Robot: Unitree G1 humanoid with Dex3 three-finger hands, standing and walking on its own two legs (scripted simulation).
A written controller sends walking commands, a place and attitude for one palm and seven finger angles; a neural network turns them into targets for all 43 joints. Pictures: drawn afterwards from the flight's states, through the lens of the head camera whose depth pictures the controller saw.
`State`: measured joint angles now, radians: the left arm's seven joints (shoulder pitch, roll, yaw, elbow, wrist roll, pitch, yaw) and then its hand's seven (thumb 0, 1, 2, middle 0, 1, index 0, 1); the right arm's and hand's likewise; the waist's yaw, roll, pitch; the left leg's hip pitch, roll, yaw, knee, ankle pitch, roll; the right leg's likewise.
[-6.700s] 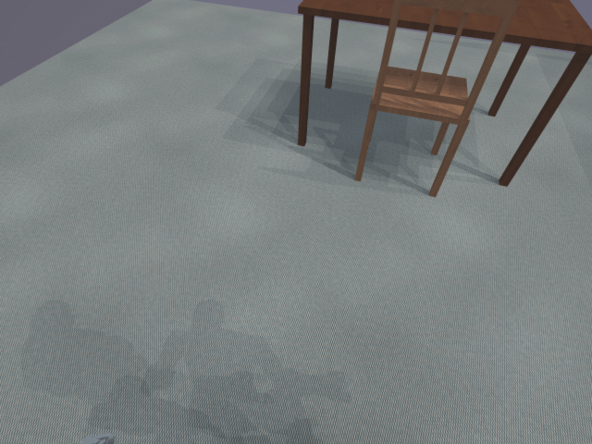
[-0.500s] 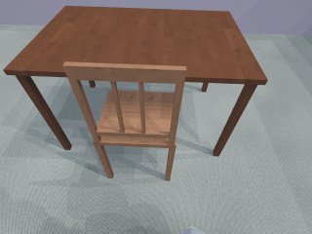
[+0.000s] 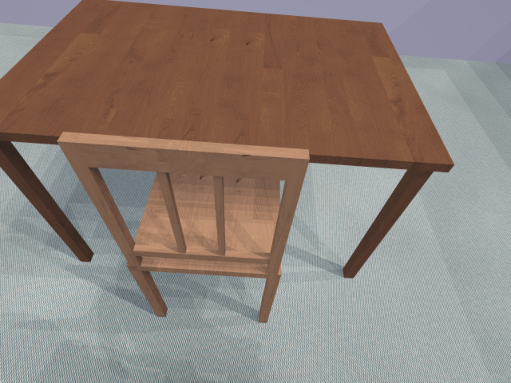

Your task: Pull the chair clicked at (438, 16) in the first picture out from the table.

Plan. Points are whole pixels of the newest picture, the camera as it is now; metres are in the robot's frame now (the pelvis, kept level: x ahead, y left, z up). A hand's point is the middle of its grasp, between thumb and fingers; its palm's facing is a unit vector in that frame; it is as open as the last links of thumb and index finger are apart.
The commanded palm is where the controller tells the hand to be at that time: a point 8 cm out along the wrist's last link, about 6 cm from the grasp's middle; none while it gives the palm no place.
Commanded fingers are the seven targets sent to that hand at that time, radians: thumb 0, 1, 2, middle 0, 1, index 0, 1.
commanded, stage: come to a stop and stand still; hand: left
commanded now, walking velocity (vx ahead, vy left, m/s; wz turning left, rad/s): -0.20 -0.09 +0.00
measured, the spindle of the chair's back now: (174, 216) +0.43 +0.21 -0.08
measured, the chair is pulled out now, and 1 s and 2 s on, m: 0.00 0.00 0.00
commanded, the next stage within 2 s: look again from close up in 0.80 s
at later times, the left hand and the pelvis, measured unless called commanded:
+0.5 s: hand out of the picture +0.02 +0.15 -0.18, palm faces +0.02 -0.97 -0.24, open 7.4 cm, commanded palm none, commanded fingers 0.00 0.90 0.90 -0.20 -0.30 -0.20 -0.30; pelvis -0.04 -0.04 -0.02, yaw +1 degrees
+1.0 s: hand out of the picture -0.04 +0.12 -0.17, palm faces +0.01 -0.98 -0.18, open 7.4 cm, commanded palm none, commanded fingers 0.00 0.90 0.90 -0.20 -0.30 -0.20 -0.30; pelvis -0.03 -0.05 +0.00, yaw +0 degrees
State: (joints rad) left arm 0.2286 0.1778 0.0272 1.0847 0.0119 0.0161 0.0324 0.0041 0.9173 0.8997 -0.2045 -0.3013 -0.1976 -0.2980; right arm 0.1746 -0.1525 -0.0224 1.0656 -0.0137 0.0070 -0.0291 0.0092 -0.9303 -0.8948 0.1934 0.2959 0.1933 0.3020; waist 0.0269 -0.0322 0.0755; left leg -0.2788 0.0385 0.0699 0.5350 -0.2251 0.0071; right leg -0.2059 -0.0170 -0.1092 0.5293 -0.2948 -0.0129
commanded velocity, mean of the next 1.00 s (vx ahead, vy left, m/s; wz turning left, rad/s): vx -0.02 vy -0.01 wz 0.00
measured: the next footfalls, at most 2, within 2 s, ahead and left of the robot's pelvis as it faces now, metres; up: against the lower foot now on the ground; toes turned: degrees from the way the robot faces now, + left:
right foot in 0.30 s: -0.01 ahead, -0.16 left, +0.00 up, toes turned -1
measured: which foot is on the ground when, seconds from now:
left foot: down 0.00-1.00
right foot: down 0.00-0.00, up 0.02-0.28, down 0.30-1.00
